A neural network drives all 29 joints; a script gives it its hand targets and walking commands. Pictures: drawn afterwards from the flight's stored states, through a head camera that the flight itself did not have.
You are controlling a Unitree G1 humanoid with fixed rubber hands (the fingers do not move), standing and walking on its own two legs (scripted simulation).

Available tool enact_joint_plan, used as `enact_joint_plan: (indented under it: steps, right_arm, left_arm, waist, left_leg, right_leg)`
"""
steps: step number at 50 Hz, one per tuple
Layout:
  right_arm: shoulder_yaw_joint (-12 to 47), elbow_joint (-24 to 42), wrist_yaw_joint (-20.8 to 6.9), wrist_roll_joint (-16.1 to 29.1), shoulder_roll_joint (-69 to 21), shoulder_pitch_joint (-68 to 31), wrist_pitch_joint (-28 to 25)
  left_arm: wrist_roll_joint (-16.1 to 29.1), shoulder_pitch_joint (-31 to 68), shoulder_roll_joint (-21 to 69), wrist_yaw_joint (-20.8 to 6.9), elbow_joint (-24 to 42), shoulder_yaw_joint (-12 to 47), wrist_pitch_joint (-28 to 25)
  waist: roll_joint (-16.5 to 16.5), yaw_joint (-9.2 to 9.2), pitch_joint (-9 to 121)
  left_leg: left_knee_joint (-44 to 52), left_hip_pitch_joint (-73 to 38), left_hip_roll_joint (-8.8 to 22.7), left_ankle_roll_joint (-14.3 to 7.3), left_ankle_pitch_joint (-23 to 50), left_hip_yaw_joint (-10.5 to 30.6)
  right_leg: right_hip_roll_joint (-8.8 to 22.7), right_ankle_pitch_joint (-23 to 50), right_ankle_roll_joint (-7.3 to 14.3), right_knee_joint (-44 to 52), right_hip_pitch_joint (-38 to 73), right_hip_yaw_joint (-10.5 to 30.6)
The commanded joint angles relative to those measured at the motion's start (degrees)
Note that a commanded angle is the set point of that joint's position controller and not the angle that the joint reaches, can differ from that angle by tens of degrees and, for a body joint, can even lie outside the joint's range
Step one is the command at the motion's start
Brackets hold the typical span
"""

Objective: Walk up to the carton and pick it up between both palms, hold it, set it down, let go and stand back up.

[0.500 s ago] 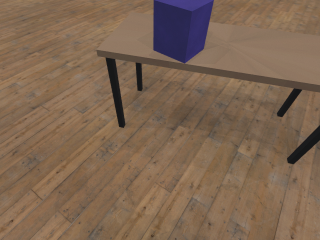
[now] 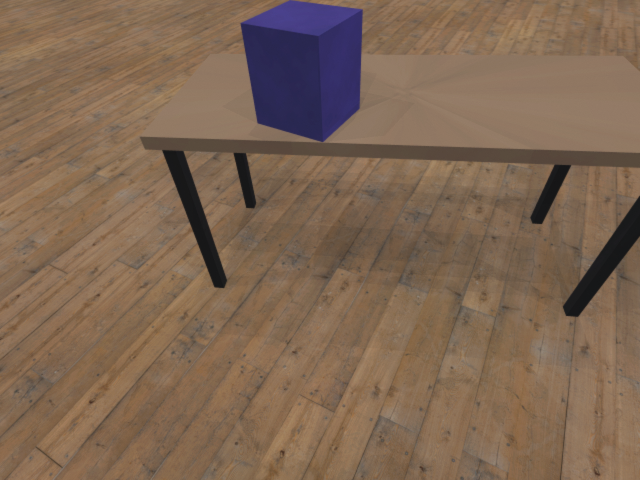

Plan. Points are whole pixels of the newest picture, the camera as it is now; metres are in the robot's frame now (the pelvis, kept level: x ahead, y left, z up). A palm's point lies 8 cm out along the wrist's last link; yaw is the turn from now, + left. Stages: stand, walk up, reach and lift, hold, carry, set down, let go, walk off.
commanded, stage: walk up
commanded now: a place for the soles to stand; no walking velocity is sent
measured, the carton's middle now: (306, 70) +1.06 +0.04 +0.07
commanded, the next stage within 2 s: none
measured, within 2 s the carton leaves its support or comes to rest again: neither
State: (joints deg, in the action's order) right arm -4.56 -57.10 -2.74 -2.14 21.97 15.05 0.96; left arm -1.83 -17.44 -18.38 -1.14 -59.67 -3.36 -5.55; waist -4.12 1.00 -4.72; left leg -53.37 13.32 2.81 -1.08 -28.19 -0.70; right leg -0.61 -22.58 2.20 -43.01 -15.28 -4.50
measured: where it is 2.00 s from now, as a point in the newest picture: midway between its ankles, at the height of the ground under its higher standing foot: outside the picture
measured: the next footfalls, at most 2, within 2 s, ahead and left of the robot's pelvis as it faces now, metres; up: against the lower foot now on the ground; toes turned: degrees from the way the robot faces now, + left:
left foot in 0.34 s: +0.27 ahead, +0.20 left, +0.00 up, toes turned -8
right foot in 0.72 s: +0.28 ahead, -0.05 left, +0.00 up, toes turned -11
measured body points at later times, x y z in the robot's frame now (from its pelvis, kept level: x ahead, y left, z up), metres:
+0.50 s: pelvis +0.13 +0.07 -0.02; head +0.16 +0.07 +0.43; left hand +0.20 +0.37 -0.15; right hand +0.23 -0.24 -0.12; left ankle +0.23 +0.16 -0.71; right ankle +0.05 -0.07 -0.63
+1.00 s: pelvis +0.19 +0.10 -0.03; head +0.22 +0.08 +0.42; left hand +0.32 +0.37 -0.15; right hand +0.19 -0.21 -0.17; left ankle +0.23 +0.21 -0.71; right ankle +0.25 -0.04 -0.71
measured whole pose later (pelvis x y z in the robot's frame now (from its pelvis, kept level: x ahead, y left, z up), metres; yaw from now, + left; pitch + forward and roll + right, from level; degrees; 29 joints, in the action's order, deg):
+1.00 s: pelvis +0.19 +0.10 -0.03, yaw -11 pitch -5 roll +2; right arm -2.1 -56.1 -0.7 0.0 20.3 11.0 -0.6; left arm -0.6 -8.7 -18.7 0.9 -57.2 -1.5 -2.2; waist 0.4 0.3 -10.3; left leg -55.0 22.6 0.2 -0.5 -27.1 -3.6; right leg 2.5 -22.5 -0.3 -55.8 -28.6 0.6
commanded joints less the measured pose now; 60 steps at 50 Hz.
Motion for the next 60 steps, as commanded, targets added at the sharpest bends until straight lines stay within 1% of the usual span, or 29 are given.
enact_joint_plan:
  steps: [1, 4, 11, 13, 16, 18, 19, 20, 21, 22, 23, 26, 29, 33, 36, 37, 38, 39, 40, 41, 44, 47, 49, 50, 51, 54, 57, 58, 60]
  right_arm:
    - [-2.02, 9.82, 0.77, 0.72, 12.97, -10.60, -3.40]
    - [-1.95, 7.48, 0.44, 1.54, 11.12, -3.29, -3.15]
    - [-2.33, 12.99, -0.80, -0.19, 10.42, -11.14, -2.13]
    - [-2.80, 13.16, -0.89, -0.25, 11.40, -10.10, -2.18]
    - [-3.70, 12.58, -1.29, -0.01, 11.61, -8.46, -2.40]
    - [-5.25, 9.02, -1.09, -0.30, 14.29, 4.27, -3.03]
    - [-6.73, 8.19, -0.24, -0.66, 18.60, 10.35, -3.56]
    - [-6.95, 8.76, -0.05, 1.17, 20.42, 10.38, -3.48]
    - [-6.84, 10.50, -0.47, 2.07, 19.86, 4.80, -3.41]
    - [-6.90, 11.46, -0.37, 2.30, 17.92, 0.79, -2.86]
    - [-6.49, 13.26, -0.08, 2.09, 16.93, -2.32, -2.60]
    - [-5.00, 13.23, 0.65, 1.46, 14.40, -3.37, -3.80]
    - [-4.65, 13.37, 0.48, 1.11, 14.46, -0.89, -4.51]
    - [-4.04, 13.86, 1.09, 1.26, 14.52, -2.00, -4.40]
    - [-1.68, 14.60, 1.61, 1.90, 11.25, -7.44, -3.92]
    - [-0.48, 14.57, 1.78, 2.61, 7.90, -7.42, -3.61]
    - [0.00, 14.33, 1.89, 3.02, 5.61, -6.29, -3.07]
    - [-1.31, 14.61, 2.56, 2.82, 9.85, -8.29, -1.98]
    - [-1.96, 12.87, 2.96, 2.65, 12.63, -8.04, -1.52]
    - [-2.20, 11.26, 2.98, 2.41, 13.43, -7.68, -1.73]
    - [-1.55, 6.84, 2.90, 2.61, 12.08, 0.97, -2.50]
    - [-1.74, 4.32, 3.14, 2.00, 12.24, 4.20, -3.43]
    - [-2.20, 3.98, 3.21, 2.01, 16.68, -0.12, -3.82]
    - [-2.26, 4.59, 3.34, 1.50, 17.86, -3.94, -3.66]
    - [-2.08, 4.83, 3.52, 1.37, 17.49, -6.54, -3.69]
    - [-0.87, 4.13, 3.70, 1.81, 14.73, -8.60, -3.97]
    - [0.02, 2.66, 3.59, 2.43, 11.88, -8.18, -3.92]
    - [-0.10, 1.78, 3.69, 2.20, 11.67, -7.13, -3.81]
    - [-0.05, -0.37, 3.68, 1.92, 11.82, -5.43, -4.01]
  left_arm:
    - [1.67, -4.02, -22.76, 1.82, 5.76, -5.44, -1.64]
    - [1.91, -2.72, -17.59, 2.11, 7.67, -4.62, -1.90]
    - [1.00, -5.95, -19.25, 2.81, 10.17, -4.52, -2.40]
    - [0.95, -3.65, -20.69, 3.03, 11.68, -4.72, -2.40]
    - [1.25, -1.39, -20.50, 3.38, 12.59, -4.10, -2.03]
    - [1.30, 0.25, -17.92, 3.28, 13.10, -2.93, -1.97]
    - [1.96, -3.48, -13.58, 3.07, 13.02, -1.57, -2.26]
    - [2.04, -6.34, -13.15, 3.53, 12.86, -1.92, -2.12]
    - [1.28, -6.26, -17.81, 4.22, 12.12, -2.62, -1.04]
    - [1.14, -5.86, -19.36, 4.06, 10.26, -2.71, -0.84]
    - [1.63, -5.87, -20.18, 3.66, 9.91, -2.66, -0.63]
    - [2.29, -7.31, -17.47, 2.44, 8.57, -2.41, -0.30]
    - [1.64, -5.44, -16.34, 2.03, 8.66, -2.60, -0.49]
    - [0.44, -2.77, -15.86, 2.20, 9.24, -2.53, -0.77]
    - [0.51, -9.32, -13.27, 2.72, 5.77, -2.82, -1.00]
    - [0.20, -9.52, -14.50, 3.28, 5.28, -3.54, -1.12]
    - [0.26, -6.46, -18.59, 3.62, 6.72, -4.52, -1.17]
    - [1.04, -3.57, -23.09, 3.40, 8.84, -4.74, -0.69]
    - [1.29, 1.28, -24.98, 3.65, 9.84, -5.07, -0.45]
    - [1.07, 2.66, -23.19, 3.95, 9.39, -4.62, -0.36]
    - [1.33, 5.35, -19.42, 4.01, 9.09, -3.08, 0.14]
    - [1.15, 10.46, -17.30, 3.06, 9.02, -1.73, 1.40]
    - [1.50, 11.10, -15.32, 3.02, 7.27, -1.63, 2.32]
    - [1.38, 10.12, -16.82, 3.13, 5.46, -2.08, 2.55]
    - [1.32, 9.28, -16.95, 3.08, 4.40, -2.14, 2.67]
    - [1.63, 6.64, -15.84, 2.70, 1.58, -1.79, 1.88]
    - [1.62, 9.92, -17.68, 2.62, 1.20, -1.96, 1.31]
    - [1.89, 12.43, -17.48, 2.69, 1.27, -1.74, 1.59]
    - [1.93, 15.32, -15.85, 2.71, 1.23, -0.82, 2.09]
  waist:
    - [8.30, -4.13, -6.46]
    - [10.36, -1.13, -3.51]
    - [11.77, -3.58, -3.48]
    - [12.31, -2.25, -0.65]
    - [12.19, 0.21, -0.21]
    - [3.89, 7.22, 8.38]
    - [-8.88, 9.37, 11.98]
    - [-18.77, 7.46, 12.96]
    - [-12.21, 5.11, 10.05]
    - [-7.42, 3.51, 6.25]
    - [-4.56, 2.61, 3.00]
    - [-2.59, 0.90, 0.00]
    - [-3.67, 1.48, 0.31]
    - [-0.56, 0.58, 0.84]
    - [1.50, -5.25, 3.78]
    - [8.27, -5.34, 5.51]
    - [19.13, -4.21, 5.21]
    - [16.74, -5.24, 5.91]
    - [14.91, -4.59, 3.33]
    - [12.73, -3.41, 1.81]
    - [14.17, -0.19, 5.79]
    - [11.23, 2.45, 9.12]
    - [0.15, 1.36, 7.65]
    - [0.49, -0.22, 3.97]
    - [1.28, -1.22, 2.24]
    - [-0.85, -3.00, 4.02]
    - [2.14, -1.45, 5.11]
    - [3.60, -0.12, 4.30]
    - [0.96, 0.67, 2.56]
  left_leg:
    - [-15.62, 28.40, 1.65, -0.52, -0.76, 5.65]
    - [-11.41, 23.90, 3.47, 0.05, 4.36, 5.06]
    - [1.58, 22.63, 4.77, 0.25, 11.22, 2.00]
    - [4.18, 17.21, 4.90, 0.27, 12.07, 2.11]
    - [9.45, 8.13, 4.17, -1.37, 12.96, -0.29]
    - [15.72, -14.99, -0.04, -4.39, 14.28, -1.84]
    - [23.19, -22.11, 5.50, -8.66, 8.32, 10.69]
    - [37.07, -22.06, 18.60, -13.39, 1.88, 35.95]
    - [39.31, -16.66, 22.11, -16.44, -6.55, 42.13]
    - [41.73, -9.51, 22.81, -17.28, -14.22, 39.70]
    - [40.61, -5.03, 21.19, -16.72, -13.34, 31.66]
    - [37.44, 4.65, 17.23, -14.08, -4.91, 20.53]
    - [36.21, 3.10, 17.43, -14.76, -3.87, 18.66]
    - [30.91, 5.19, 20.44, -16.56, 15.55, 15.78]
    - [17.53, 16.25, 15.88, -9.88, 25.41, 5.00]
    - [9.12, 20.32, 12.16, -6.42, 23.23, 1.58]
    - [-2.66, 23.89, 3.02, -0.90, 10.49, -5.00]
    - [-8.78, 20.04, -0.76, 0.16, -6.49, 0.07]
    - [-11.58, 17.09, 1.66, 0.64, -7.23, 2.54]
    - [-10.43, 18.52, 1.88, 0.49, -8.48, 3.05]
    - [-1.52, 13.87, 1.07, -1.06, -3.67, 2.97]
    - [12.78, -0.16, 0.93, -2.51, 8.64, 3.95]
    - [27.13, 6.05, 12.32, -10.31, -3.92, 25.66]
    - [30.15, 13.02, 16.16, -12.98, -5.88, 31.61]
    - [29.50, 14.02, 16.56, -13.51, -3.48, 30.27]
    - [22.20, 12.93, 10.41, -8.25, 12.43, 17.10]
    - [13.61, 11.96, 2.41, -2.28, 14.23, 6.65]
    - [14.33, 7.82, 1.89, -1.97, 11.64, 5.61]
    - [21.21, 2.98, 3.79, -3.25, 12.46, 9.31]
  right_leg:
    - [23.85, 7.31, 12.30, 30.66, 11.39, 45.24]
    - [17.78, 27.41, 10.52, 22.93, 11.42, 25.87]
    - [16.66, 34.81, 11.80, 20.21, 7.85, 22.09]
    - [17.39, 29.95, 12.06, 18.88, 5.47, 21.78]
    - [16.15, 28.90, 10.07, 14.61, 0.05, 19.39]
    - [10.10, 36.20, 6.00, -5.13, -7.60, 11.93]
    - [2.44, 32.44, 2.40, -24.20, -14.68, 5.53]
    - [-5.96, -7.73, 0.64, -34.17, -22.40, 4.34]
    - [-1.73, -12.09, 0.65, -37.71, -22.18, 7.92]
    - [0.60, -9.86, 0.38, -39.40, -21.89, 7.60]
    - [2.09, -6.56, 0.47, -39.28, -21.67, 7.10]
    - [4.07, -2.88, 1.14, -31.07, -16.04, 7.84]
    - [4.89, -3.82, 0.98, -23.43, -16.56, 7.09]
    - [5.34, -6.70, 1.00, -11.86, -13.17, 4.61]
    - [2.21, 7.38, 3.45, 3.75, 5.37, 3.18]
    - [4.56, 9.64, 4.44, 8.48, 9.04, 9.73]
    - [16.06, 10.43, 9.26, 18.97, 6.78, 31.92]
    - [23.69, 4.46, 16.91, 23.75, -1.59, 45.56]
    - [24.57, 3.57, 19.73, 22.03, -6.42, 45.06]
    - [22.54, 6.82, 18.88, 19.85, -5.76, 41.45]
    - [18.09, 15.94, 13.71, 11.81, -5.36, 29.44]
    - [11.79, 6.69, 6.92, 6.05, -13.29, 20.36]
    - [1.68, -2.44, 0.62, -8.90, -13.95, 5.90]
    - [0.93, -7.94, 0.41, -12.43, -10.31, 5.07]
    - [2.00, -7.46, 0.01, -11.45, -8.79, 6.17]
    - [2.76, 4.49, 0.91, -0.95, -2.23, 6.83]
    - [9.14, 9.81, 5.73, 8.24, -1.73, 19.80]
    - [10.13, 6.78, 6.64, 9.47, -5.94, 21.13]
    - [7.24, 8.58, 3.87, 7.35, -9.57, 15.52]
